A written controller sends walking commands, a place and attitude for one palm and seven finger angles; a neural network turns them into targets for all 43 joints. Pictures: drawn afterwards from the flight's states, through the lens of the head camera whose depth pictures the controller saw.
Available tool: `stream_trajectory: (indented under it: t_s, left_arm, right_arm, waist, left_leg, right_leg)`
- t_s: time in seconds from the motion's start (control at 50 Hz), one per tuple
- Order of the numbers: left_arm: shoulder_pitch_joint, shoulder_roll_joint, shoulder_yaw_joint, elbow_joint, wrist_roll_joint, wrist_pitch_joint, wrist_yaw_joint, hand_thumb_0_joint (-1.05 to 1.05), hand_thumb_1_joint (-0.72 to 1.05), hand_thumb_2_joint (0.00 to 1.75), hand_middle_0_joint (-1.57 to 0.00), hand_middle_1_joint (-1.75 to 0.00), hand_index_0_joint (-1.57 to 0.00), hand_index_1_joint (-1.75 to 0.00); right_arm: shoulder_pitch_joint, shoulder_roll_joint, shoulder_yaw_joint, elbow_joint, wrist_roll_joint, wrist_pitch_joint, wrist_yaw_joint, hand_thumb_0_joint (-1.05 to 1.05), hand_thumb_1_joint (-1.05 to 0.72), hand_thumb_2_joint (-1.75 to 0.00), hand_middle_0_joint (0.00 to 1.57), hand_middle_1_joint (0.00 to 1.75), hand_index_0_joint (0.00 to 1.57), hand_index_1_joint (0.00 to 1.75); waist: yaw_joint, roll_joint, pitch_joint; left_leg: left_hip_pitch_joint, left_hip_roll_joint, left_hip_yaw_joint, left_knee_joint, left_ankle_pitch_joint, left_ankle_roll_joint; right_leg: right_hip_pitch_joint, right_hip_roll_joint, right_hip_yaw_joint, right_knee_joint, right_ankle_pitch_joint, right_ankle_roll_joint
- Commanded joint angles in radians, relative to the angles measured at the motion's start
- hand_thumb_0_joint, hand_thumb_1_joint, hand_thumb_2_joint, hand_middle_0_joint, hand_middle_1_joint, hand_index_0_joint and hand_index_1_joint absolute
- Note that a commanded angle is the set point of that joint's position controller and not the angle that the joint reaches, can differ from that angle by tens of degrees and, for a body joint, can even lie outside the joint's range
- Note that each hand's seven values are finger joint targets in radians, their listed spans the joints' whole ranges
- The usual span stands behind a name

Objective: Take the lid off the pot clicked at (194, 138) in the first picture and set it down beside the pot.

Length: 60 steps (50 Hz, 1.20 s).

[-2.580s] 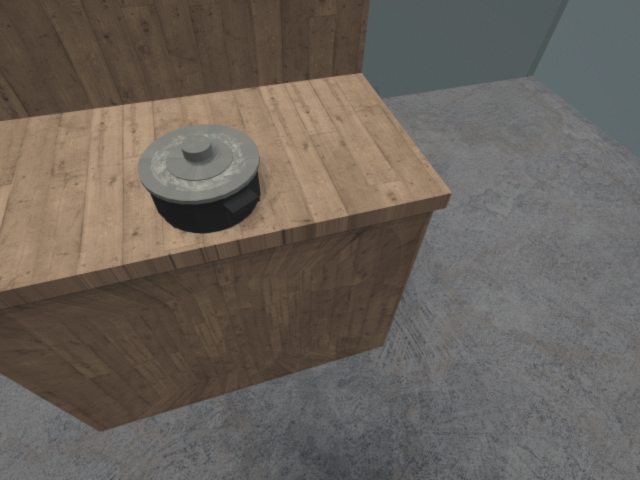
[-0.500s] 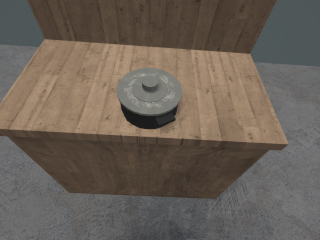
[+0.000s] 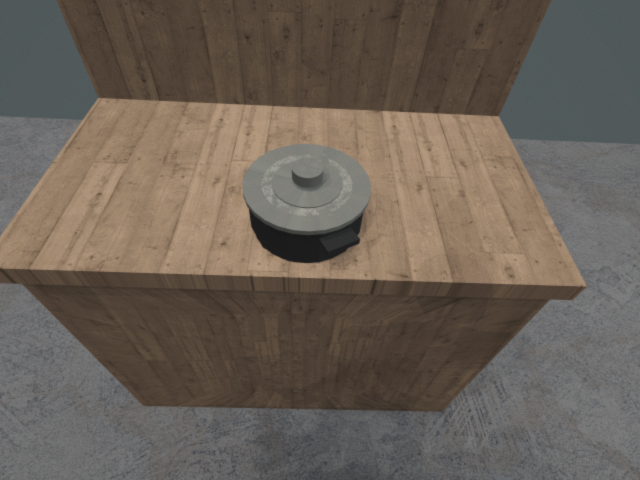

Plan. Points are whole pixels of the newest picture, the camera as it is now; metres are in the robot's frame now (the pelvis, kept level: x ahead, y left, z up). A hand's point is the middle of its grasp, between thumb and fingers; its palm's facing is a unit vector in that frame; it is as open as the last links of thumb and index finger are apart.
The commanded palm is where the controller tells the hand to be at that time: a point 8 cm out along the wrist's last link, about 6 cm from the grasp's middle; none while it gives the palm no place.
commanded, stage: come to a stop and stand still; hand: left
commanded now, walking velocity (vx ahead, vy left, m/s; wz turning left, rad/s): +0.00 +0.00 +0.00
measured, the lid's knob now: (307, 172) +0.50 +0.05 +0.10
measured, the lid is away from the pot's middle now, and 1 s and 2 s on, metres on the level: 0.00 0.00 0.00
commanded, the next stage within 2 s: look again from close up in 0.44 s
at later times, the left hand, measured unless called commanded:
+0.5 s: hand out of the picture -0.04 +0.22 -0.16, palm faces +0.03 -0.98 -0.20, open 7.4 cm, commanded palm none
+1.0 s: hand out of the picture +0.00 +0.17 -0.16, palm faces +0.01 -0.98 -0.19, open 7.4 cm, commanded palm none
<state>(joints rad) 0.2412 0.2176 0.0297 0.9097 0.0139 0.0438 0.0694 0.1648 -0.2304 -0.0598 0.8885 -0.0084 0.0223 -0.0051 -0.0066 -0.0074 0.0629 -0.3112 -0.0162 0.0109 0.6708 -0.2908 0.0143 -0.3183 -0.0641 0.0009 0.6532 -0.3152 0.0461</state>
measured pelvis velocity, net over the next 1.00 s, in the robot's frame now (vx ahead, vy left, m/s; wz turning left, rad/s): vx -0.01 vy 0.00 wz -0.02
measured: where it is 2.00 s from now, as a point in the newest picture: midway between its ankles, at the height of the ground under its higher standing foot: outside the picture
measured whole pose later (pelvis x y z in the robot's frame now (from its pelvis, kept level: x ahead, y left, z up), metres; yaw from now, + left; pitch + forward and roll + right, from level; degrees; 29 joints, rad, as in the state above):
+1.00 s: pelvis -0.01 +0.00 +0.02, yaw -1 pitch -2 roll +0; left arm 0.33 0.16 -0.01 1.04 0.02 0.00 0.03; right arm 0.27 -0.16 -0.02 1.04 0.00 -0.01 -0.01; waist 0.00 -0.02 0.01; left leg -0.23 -0.04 0.04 0.50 -0.25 0.04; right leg -0.25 -0.04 0.10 0.49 -0.21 0.06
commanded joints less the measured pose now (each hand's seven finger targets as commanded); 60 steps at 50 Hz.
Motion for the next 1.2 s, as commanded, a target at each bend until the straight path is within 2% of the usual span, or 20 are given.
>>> stream_trajectory:
  t_s: [0.0,0.02,0.04,0.1,0.14,0.16,0.24,0.28,0.34,0.4,0.46,0.52,0.56,0.62,0.66,0.8,0.84,1.0,1.08,1.18]
  left_arm:
    - [0.050,0.082,0.012,-0.084,0.018,-0.008,-0.004,0.00,0.90,0.90,-0.20,-0.30,-0.20,-0.30]
    - [0.050,0.081,0.004,-0.083,0.017,-0.009,-0.010,0.00,0.90,0.90,-0.20,-0.30,-0.20,-0.30]
    - [0.062,0.078,-0.001,-0.080,0.015,-0.012,-0.015,0.00,0.90,0.90,-0.20,-0.30,-0.20,-0.30]
    - [0.083,0.103,-0.002,-0.080,0.014,-0.025,-0.023,0.00,0.90,0.90,-0.20,-0.30,-0.20,-0.30]
    - [0.077,0.104,-0.003,-0.078,0.013,-0.026,-0.025,0.00,0.90,0.90,-0.20,-0.30,-0.20,-0.30]
    - [0.085,0.100,-0.003,-0.078,0.014,-0.026,-0.026,0.00,0.90,0.90,-0.20,-0.30,-0.20,-0.30]
    - [0.126,0.092,-0.003,-0.063,0.017,-0.031,-0.029,0.00,0.90,0.90,-0.20,-0.30,-0.20,-0.30]
    - [0.143,0.084,-0.005,-0.048,0.017,-0.037,-0.031,0.00,0.90,0.90,-0.20,-0.30,-0.20,-0.30]
    - [0.157,0.083,-0.006,-0.031,0.015,-0.042,-0.033,0.00,0.90,0.90,-0.20,-0.30,-0.20,-0.30]
    - [0.167,0.082,-0.008,-0.009,0.015,-0.048,-0.034,0.00,0.90,0.90,-0.20,-0.30,-0.20,-0.30]
    - [0.184,0.069,-0.014,0.018,0.013,-0.053,-0.034,0.00,0.90,0.90,-0.20,-0.30,-0.20,-0.30]
    - [0.189,0.066,-0.017,0.042,0.012,-0.057,-0.034,0.00,0.90,0.90,-0.20,-0.30,-0.20,-0.30]
    - [0.193,0.060,-0.020,0.058,0.009,-0.060,-0.034,0.00,0.90,0.90,-0.20,-0.30,-0.20,-0.30]
    - [0.193,0.057,-0.021,0.074,0.009,-0.060,-0.034,0.00,0.90,0.90,-0.20,-0.30,-0.20,-0.30]
    - [0.198,0.052,-0.021,0.084,0.008,-0.062,-0.034,0.00,0.90,0.90,-0.20,-0.30,-0.20,-0.30]
    - [0.180,0.053,-0.019,0.102,0.007,-0.064,-0.033,0.00,0.90,0.90,-0.20,-0.30,-0.20,-0.30]
    - [0.174,0.047,-0.020,0.102,0.007,-0.062,-0.032,0.00,0.90,0.90,-0.20,-0.30,-0.20,-0.30]
    - [0.146,0.059,-0.016,0.095,0.003,-0.065,-0.033,0.00,0.90,0.90,-0.20,-0.30,-0.20,-0.30]
    - [0.133,0.062,-0.016,0.091,0.002,-0.068,-0.033,0.00,0.90,0.90,-0.20,-0.30,-0.20,-0.30]
    - [0.121,0.066,-0.016,0.090,0.000,-0.069,-0.032,0.00,0.90,0.90,-0.20,-0.30,-0.20,-0.30]
  right_arm:
    - [-0.017,-0.135,-0.010,-0.118,-0.013,-0.005,-0.003,0.00,-0.90,-0.90,0.20,0.30,0.20,0.30]
    - [-0.020,-0.116,-0.005,-0.122,-0.011,-0.007,-0.005,0.00,-0.90,-0.90,0.20,0.30,0.20,0.30]
    - [-0.024,-0.115,0.000,-0.122,-0.009,-0.010,-0.005,0.00,-0.90,-0.90,0.20,0.30,0.20,0.30]
    - [-0.005,-0.105,0.004,-0.115,-0.005,-0.016,-0.002,0.00,-0.90,-0.90,0.20,0.30,0.20,0.30]
    - [0.007,-0.114,0.001,-0.108,-0.003,-0.014,-0.001,0.00,-0.90,-0.90,0.20,0.30,0.20,0.30]
    - [0.008,-0.113,-0.002,-0.103,-0.003,-0.014,0.001,0.00,-0.90,-0.90,0.20,0.30,0.20,0.30]
    - [0.012,-0.100,-0.005,-0.090,-0.003,-0.018,0.000,0.00,-0.90,-0.90,0.20,0.30,0.20,0.30]
    - [0.018,-0.095,-0.005,-0.080,-0.002,-0.019,0.001,0.00,-0.90,-0.90,0.20,0.30,0.20,0.30]
    - [0.029,-0.088,-0.002,-0.062,-0.001,-0.024,0.000,0.00,-0.90,-0.90,0.20,0.30,0.20,0.30]
    - [0.048,-0.080,0.001,-0.039,0.000,-0.029,-0.001,0.00,-0.90,-0.90,0.20,0.30,0.20,0.30]
    - [0.057,-0.075,0.004,-0.014,0.002,-0.033,-0.002,0.00,-0.90,-0.90,0.20,0.30,0.20,0.30]
    - [0.070,-0.069,0.008,0.006,0.004,-0.040,-0.004,0.00,-0.90,-0.90,0.20,0.30,0.20,0.30]
    - [0.081,-0.064,0.010,0.022,0.005,-0.043,-0.006,0.00,-0.90,-0.90,0.20,0.30,0.20,0.30]
    - [0.087,-0.060,0.012,0.039,0.005,-0.044,-0.007,0.00,-0.90,-0.90,0.20,0.30,0.20,0.30]
    - [0.095,-0.057,0.011,0.050,0.005,-0.047,-0.008,0.00,-0.90,-0.90,0.20,0.30,0.20,0.30]
    - [0.111,-0.041,0.013,0.079,0.005,-0.051,-0.010,0.00,-0.90,-0.90,0.20,0.30,0.20,0.30]
    - [0.110,-0.039,0.012,0.086,0.004,-0.050,-0.010,0.00,-0.90,-0.90,0.20,0.30,0.20,0.30]
    - [0.125,-0.027,0.013,0.099,0.004,-0.052,-0.011,0.00,-0.90,-0.90,0.20,0.30,0.20,0.30]
    - [0.133,-0.022,0.017,0.108,0.005,-0.054,-0.012,0.00,-0.90,-0.90,0.20,0.30,0.20,0.30]
    - [0.132,-0.019,0.019,0.117,0.006,-0.052,-0.013,0.00,-0.90,-0.90,0.20,0.30,0.20,0.30]
  waist:
    - [0.030,0.174,0.001]
    - [0.025,0.142,0.051]
    - [0.032,0.104,0.065]
    - [0.032,0.101,-0.020]
    - [0.018,0.063,-0.003]
    - [0.020,0.053,0.011]
    - [0.028,0.074,0.003]
    - [0.027,0.046,-0.003]
    - [0.025,0.061,-0.007]
    - [0.024,0.033,-0.012]
    - [0.020,0.056,-0.011]
    - [0.021,0.027,-0.009]
    - [0.018,0.043,-0.007]
    - [0.019,0.032,0.015]
    - [0.019,0.039,-0.003]
    - [0.020,0.007,0.008]
    - [0.018,0.017,0.023]
    - [0.015,-0.022,-0.006]
    - [0.008,-0.004,-0.023]
    - [0.007,-0.017,-0.012]
  left_leg:
    - [-0.110,0.180,-0.209,-0.267,0.136,0.072]
    - [-0.142,0.177,-0.217,-0.291,0.117,0.074]
    - [-0.151,0.168,-0.208,-0.306,0.073,0.072]
    - [-0.048,0.131,-0.188,-0.313,-0.019,0.046]
    - [-0.058,0.130,-0.199,-0.350,-0.161,0.038]
    - [-0.074,0.129,-0.201,-0.366,-0.218,0.038]
    - [-0.070,0.129,-0.201,-0.393,-0.265,0.042]
    - [-0.056,0.120,-0.193,-0.385,-0.259,0.041]
    - [-0.039,0.117,-0.196,-0.389,-0.253,0.041]
    - [-0.022,0.114,-0.197,-0.388,-0.218,0.042]
    - [-0.005,0.106,-0.185,-0.385,-0.202,0.038]
    - [0.002,0.106,-0.174,-0.378,-0.161,0.038]
    - [0.012,0.100,-0.169,-0.377,-0.141,0.036]
    - [0.000,0.099,-0.161,-0.378,-0.147,0.035]
    - [0.014,0.100,-0.159,-0.377,-0.137,0.035]
    - [0.030,0.099,-0.131,-0.354,-0.079,0.034]
    - [0.025,0.093,-0.125,-0.350,-0.089,0.030]
    - [0.055,0.087,-0.096,-0.307,-0.020,0.024]
    - [0.085,0.082,-0.075,-0.282,0.039,0.016]
    - [0.088,0.082,-0.061,-0.272,0.061,0.009]
  right_leg:
    - [0.026,0.044,-0.042,0.008,-0.057,-0.064]
    - [0.024,0.047,-0.039,0.014,-0.053,-0.064]
    - [0.032,0.047,-0.026,-0.001,-0.033,-0.065]
    - [0.055,0.032,0.008,-0.095,0.029,-0.073]
    - [0.042,0.028,0.014,-0.112,0.011,-0.069]
    - [0.040,0.028,0.014,-0.119,0.008,-0.066]
    - [0.044,0.027,0.019,-0.136,0.021,-0.065]
    - [0.041,0.025,0.039,-0.155,0.025,-0.067]
    - [0.035,0.020,0.057,-0.173,0.027,-0.073]
    - [0.038,0.014,0.069,-0.189,0.049,-0.077]
    - [0.030,0.005,0.086,-0.203,0.052,-0.078]
    - [0.041,-0.003,0.091,-0.214,0.083,-0.078]
    - [0.040,-0.008,0.101,-0.221,0.089,-0.079]
    - [0.037,-0.009,0.102,-0.226,0.084,-0.078]
    - [0.042,-0.008,0.102,-0.224,0.092,-0.076]
    - [0.040,-0.010,0.112,-0.233,0.121,-0.075]
    - [0.027,-0.011,0.120,-0.235,0.104,-0.074]
    - [0.032,-0.013,0.138,-0.253,0.107,-0.076]
    - [0.029,-0.017,0.157,-0.256,0.131,-0.078]
    - [0.030,-0.018,0.165,-0.268,0.132,-0.079]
